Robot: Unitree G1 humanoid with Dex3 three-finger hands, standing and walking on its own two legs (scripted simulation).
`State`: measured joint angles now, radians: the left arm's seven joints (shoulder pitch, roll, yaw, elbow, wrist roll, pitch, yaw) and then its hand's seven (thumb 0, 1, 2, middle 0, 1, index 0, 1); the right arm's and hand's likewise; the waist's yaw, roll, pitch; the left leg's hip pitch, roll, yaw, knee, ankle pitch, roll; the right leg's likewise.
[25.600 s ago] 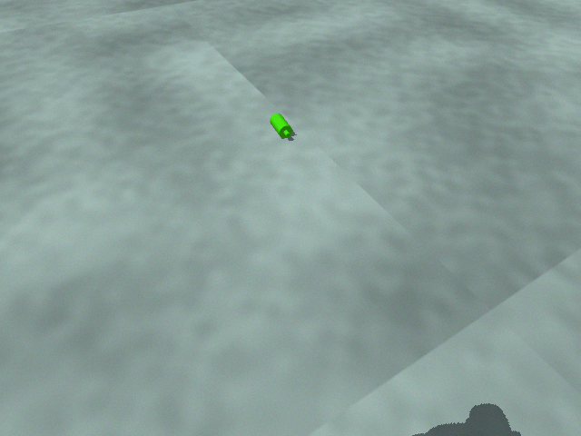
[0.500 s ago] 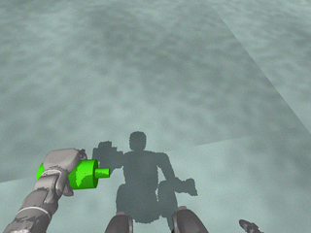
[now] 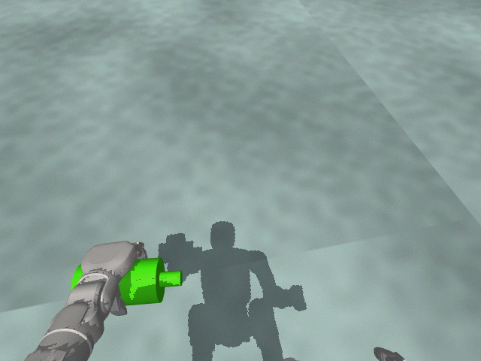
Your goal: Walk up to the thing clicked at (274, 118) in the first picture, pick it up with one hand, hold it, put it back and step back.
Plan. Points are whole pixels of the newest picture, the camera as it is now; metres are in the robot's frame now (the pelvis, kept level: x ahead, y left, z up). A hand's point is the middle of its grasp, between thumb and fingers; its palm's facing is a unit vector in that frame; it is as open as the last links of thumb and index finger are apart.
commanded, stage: hold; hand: left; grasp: from above
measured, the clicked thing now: (132, 281) +0.31 +0.20 -0.11
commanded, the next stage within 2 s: crouch in 1.84 s
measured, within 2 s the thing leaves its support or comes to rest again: neither
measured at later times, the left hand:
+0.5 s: hand (112, 272) +0.31 +0.22 -0.05, palm faces -0.49 -0.04 -0.87, open 11.0 cm
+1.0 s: hand (109, 276) +0.29 +0.22 -0.03, palm faces -0.48 -0.04 -0.88, open 11.0 cm
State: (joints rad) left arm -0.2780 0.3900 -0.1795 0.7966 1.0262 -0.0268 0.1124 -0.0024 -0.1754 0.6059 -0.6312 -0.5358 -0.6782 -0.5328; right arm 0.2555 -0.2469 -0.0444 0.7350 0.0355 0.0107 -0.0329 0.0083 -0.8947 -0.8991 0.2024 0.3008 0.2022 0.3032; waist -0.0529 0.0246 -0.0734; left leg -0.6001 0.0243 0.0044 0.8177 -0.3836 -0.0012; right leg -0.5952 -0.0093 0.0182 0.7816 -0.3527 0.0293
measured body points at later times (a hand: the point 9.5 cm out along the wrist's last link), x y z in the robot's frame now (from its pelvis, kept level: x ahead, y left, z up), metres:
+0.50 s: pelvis +0.01 +0.00 +0.02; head +0.04 +0.00 +0.47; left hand +0.33 +0.22 +0.00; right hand +0.12 -0.27 -0.10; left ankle +0.01 +0.12 -0.70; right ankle +0.02 -0.14 -0.70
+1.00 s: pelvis +0.00 +0.00 +0.02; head +0.02 -0.01 +0.47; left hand +0.32 +0.22 +0.02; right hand +0.12 -0.27 -0.09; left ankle +0.01 +0.12 -0.70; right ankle +0.02 -0.14 -0.70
